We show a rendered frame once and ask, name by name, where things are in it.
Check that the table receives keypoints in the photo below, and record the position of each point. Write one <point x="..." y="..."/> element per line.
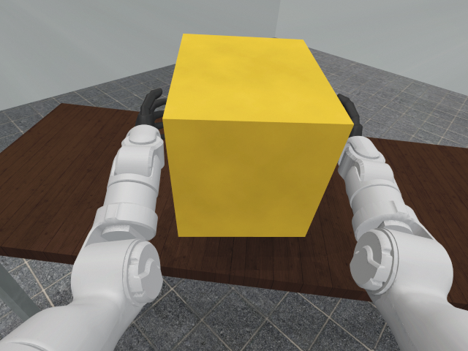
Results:
<point x="54" y="177"/>

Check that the carton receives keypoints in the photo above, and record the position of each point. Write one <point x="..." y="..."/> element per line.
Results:
<point x="253" y="133"/>

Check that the robot left hand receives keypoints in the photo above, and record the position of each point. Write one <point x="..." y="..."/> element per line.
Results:
<point x="147" y="115"/>

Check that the right robot forearm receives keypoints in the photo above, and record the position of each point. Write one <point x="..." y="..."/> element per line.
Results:
<point x="374" y="196"/>

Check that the robot left upper arm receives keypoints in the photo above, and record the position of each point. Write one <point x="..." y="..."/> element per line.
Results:
<point x="111" y="282"/>

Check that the robot right hand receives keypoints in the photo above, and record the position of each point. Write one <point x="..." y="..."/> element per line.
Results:
<point x="353" y="114"/>

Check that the left robot forearm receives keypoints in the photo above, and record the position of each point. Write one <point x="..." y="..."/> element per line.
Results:
<point x="130" y="201"/>

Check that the robot right upper arm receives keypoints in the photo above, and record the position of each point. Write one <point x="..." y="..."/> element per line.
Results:
<point x="408" y="279"/>

